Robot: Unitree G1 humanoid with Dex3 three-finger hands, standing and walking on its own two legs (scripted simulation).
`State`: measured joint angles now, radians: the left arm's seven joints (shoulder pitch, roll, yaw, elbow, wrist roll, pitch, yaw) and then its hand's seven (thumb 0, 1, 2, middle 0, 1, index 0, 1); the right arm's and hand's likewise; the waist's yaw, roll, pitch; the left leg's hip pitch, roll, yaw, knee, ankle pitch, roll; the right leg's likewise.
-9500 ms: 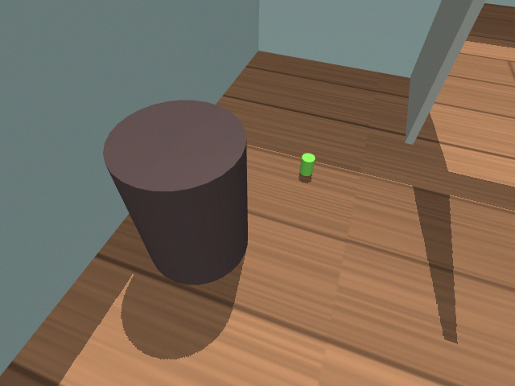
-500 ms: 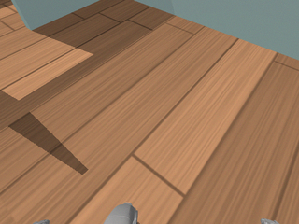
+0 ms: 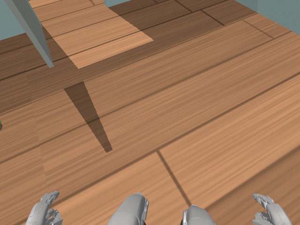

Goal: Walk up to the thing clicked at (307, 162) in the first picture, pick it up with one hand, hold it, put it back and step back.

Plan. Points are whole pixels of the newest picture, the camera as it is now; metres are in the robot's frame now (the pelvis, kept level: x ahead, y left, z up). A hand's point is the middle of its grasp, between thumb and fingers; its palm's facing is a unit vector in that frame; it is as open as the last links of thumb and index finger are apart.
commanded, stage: walk up
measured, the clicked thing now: out of the picture +0.85 +1.34 -0.69
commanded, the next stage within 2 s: none
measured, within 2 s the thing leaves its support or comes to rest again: neither
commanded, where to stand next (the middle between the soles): +0.04 +0.14 m, yaw +46 degrees
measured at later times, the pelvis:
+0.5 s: pelvis -0.05 +0.07 +0.01, yaw +25 degrees
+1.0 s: pelvis -0.03 +0.11 +0.01, yaw +39 degrees
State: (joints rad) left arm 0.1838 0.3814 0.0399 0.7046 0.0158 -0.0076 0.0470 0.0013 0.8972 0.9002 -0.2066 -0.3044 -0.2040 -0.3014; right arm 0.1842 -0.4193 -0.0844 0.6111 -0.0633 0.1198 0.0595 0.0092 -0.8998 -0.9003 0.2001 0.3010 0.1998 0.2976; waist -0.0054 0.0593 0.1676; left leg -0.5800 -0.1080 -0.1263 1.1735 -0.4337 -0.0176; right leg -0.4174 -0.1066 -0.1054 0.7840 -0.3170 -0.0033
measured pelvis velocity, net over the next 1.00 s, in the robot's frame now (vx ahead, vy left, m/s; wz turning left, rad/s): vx -0.03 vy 0.11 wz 0.68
